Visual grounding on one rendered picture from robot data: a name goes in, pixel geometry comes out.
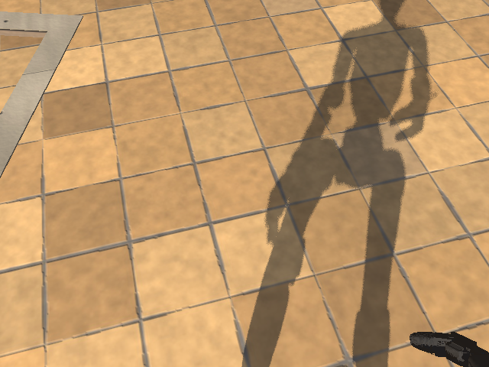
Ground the right robot hand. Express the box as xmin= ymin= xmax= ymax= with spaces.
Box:
xmin=410 ymin=332 xmax=489 ymax=367

